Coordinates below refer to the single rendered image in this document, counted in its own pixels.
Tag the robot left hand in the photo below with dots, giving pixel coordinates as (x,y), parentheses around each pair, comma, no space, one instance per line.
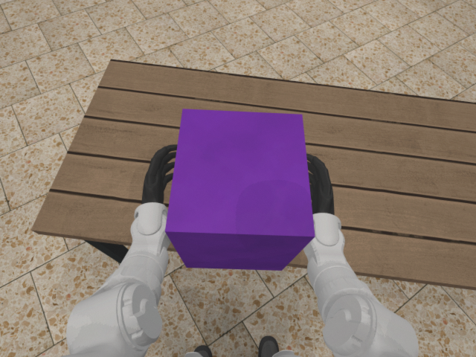
(156,179)

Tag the robot right hand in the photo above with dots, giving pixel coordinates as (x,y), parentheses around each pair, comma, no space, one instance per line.
(320,187)

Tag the right robot foot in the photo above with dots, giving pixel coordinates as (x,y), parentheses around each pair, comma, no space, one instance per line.
(268,347)

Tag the carton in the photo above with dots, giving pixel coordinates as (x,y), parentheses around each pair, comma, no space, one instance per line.
(240,195)

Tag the right robot forearm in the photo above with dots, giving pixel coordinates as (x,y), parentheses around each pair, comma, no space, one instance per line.
(329,272)

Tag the right robot upper arm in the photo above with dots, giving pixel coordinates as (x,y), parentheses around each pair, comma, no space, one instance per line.
(357,326)

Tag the left robot upper arm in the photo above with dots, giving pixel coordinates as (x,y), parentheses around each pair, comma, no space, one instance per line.
(121,322)

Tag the left robot forearm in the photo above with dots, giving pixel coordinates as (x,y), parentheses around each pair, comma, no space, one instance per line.
(147,259)

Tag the table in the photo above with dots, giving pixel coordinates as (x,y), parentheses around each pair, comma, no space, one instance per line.
(402,167)

